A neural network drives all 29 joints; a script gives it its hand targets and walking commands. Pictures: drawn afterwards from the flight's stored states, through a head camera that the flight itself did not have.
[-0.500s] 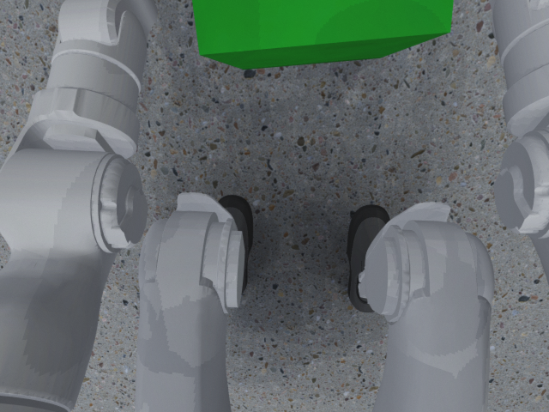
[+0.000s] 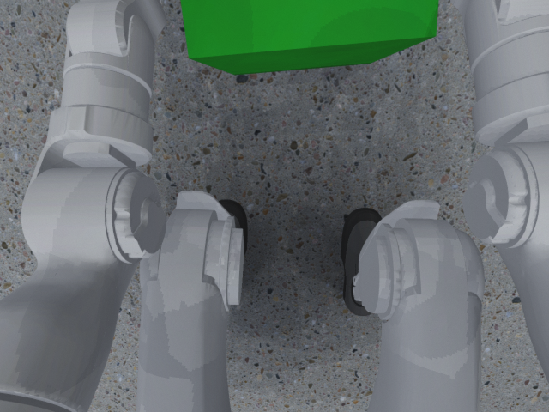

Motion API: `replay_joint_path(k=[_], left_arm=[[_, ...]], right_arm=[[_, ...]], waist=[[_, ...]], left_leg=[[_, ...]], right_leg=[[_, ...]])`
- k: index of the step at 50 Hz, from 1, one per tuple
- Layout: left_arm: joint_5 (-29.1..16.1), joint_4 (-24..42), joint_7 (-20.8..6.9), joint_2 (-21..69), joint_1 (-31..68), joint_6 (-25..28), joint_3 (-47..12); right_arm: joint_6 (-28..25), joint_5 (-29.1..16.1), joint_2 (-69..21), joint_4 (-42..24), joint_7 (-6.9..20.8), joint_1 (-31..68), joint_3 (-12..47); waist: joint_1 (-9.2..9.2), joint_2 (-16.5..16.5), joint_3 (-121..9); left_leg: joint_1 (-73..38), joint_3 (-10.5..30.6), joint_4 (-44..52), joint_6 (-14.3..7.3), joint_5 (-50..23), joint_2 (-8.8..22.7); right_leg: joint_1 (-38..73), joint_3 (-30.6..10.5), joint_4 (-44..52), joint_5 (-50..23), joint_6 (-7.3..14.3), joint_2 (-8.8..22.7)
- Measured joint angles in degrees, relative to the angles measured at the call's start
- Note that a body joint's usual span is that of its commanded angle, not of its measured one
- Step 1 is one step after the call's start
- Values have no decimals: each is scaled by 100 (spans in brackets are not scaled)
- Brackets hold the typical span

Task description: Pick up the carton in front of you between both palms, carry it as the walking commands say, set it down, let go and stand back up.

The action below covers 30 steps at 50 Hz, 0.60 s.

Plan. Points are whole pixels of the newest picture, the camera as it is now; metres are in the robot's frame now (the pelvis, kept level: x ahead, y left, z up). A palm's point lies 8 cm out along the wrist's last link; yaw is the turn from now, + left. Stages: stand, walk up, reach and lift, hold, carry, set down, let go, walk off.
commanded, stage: reach and lift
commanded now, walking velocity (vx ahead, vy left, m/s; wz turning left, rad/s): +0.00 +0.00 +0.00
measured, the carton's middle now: out of the picture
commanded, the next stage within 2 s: none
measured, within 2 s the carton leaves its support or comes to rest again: leaves its support in 0.06 s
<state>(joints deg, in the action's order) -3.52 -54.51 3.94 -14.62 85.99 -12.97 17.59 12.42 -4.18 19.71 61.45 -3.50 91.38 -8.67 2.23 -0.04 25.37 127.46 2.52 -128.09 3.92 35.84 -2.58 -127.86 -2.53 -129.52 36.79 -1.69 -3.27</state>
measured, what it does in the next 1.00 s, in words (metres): rises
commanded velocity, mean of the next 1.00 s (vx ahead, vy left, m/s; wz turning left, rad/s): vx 0.00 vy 0.00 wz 0.00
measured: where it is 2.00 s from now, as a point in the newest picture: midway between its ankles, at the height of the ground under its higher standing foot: (292, 273)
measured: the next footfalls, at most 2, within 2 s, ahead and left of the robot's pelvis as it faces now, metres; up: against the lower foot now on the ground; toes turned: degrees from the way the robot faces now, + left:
none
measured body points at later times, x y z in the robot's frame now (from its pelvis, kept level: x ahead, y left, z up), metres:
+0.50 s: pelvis -0.02 +0.00 +0.10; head +0.27 +0.00 +0.45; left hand +0.51 +0.16 +0.03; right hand +0.53 -0.14 +0.03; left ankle +0.10 +0.14 -0.33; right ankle +0.10 -0.13 -0.33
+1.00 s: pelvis +0.02 +0.00 +0.22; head +0.22 +0.00 +0.62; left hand +0.48 +0.16 +0.17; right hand +0.48 -0.15 +0.17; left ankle +0.10 +0.14 -0.33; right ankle +0.10 -0.13 -0.33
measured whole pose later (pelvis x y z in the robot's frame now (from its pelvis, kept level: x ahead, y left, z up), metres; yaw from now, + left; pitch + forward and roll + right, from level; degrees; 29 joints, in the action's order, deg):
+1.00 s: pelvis +0.02 +0.00 +0.22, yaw -1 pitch +38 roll +0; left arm 11.6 -35.7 3.2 3.1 48.7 -22.7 26.2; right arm 22.5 12.3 -1.8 38.4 -2.7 50.6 -24.2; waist 1.2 0.4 -12.6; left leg 95.4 6.4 -84.5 3.9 27.5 -5.3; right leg -95.3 -6.5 -85.0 27.9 -3.2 -6.2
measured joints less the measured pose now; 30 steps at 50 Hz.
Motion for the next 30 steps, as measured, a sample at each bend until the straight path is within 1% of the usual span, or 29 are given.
replay_joint_path(k=[2, 3, 4, 5, 7, 9, 12, 18, 21, 25, 30], left_arm=[[-127, 199, 184, 48, -196, -103, -106], [-184, 325, 349, 104, -311, -157, -153], [-221, 459, 580, 184, -430, -207, -186], [-233, 595, 661, 248, -552, -257, -153], [-213, 910, 661, 337, -793, -368, -100], [-106, 1166, 617, 443, -1039, -462, -3], [200, 1240, 466, 653, -1381, -561, 282], [1210, 917, 120, 1065, -1569, -718, 1129], [1566, 909, 13, 1180, -1607, -789, 1364], [1777, 1065, -77, 1264, -1678, -861, 1464], [1761, 1413, -112, 1343, -1869, -973, 1389]], right_arm=[[94, -85, -82, -225, -186, -223, 119], [151, -120, -142, -357, -333, -349, 171], [215, -142, -221, -502, -489, -479, 197], [283, -130, -273, -653, -509, -609, 168], [417, -67, -356, -993, -508, -857, 99], [517, 41, -494, -1261, -491, -1109, -60], [612, 368, -790, -1344, -398, -1460, -457], [776, 1397, -1248, -1061, -96, -1707, -1430], [836, 1759, -1376, -1046, 9, -1752, -1733], [890, 1966, -1492, -1197, 94, -1827, -1917], [984, 1944, -1623, -1583, 121, -2054, -1911]], waist=[[-5, -18, -189], [-4, -25, -306], [-4, -30, -434], [-1, -35, -551], [-5, -37, -733], [-18, -32, -1047], [-28, -18, -1784], [-35, 13, -2702], [-51, 31, -2870], [-71, 48, -2960], [-87, 49, -3071]], left_leg=[[54, 22, 8, 17, 20, -37], [80, 40, 27, 31, 23, -66], [104, 62, 56, 47, 12, -102], [111, 88, 95, 65, -13, -145], [46, 139, 214, 99, -73, -235], [-10, 188, 404, 158, -87, -305], [0, 224, 743, 228, -171, -328], [-293, 250, 1597, 147, -508, -308], [-484, 273, 1998, 123, -677, -319], [-697, 309, 2400, 120, -843, -338], [-911, 347, 2746, 134, -936, -350]], right_leg=[[-49, -5, 11, 25, -12, -18], [-72, -16, 33, 29, -26, -40], [-89, -33, 67, 28, -48, -74], [-88, -57, 113, 16, -80, -117], [-15, -117, 237, -23, -151, -207], [29, -174, 419, -65, -218, -279], [10, -218, 766, -197, -270, -334], [310, -250, 1649, -548, -243, -353], [503, -261, 2055, -720, -217, -353], [719, -272, 2459, -885, -207, -352], [941, -279, 2813, -976, -219, -346]])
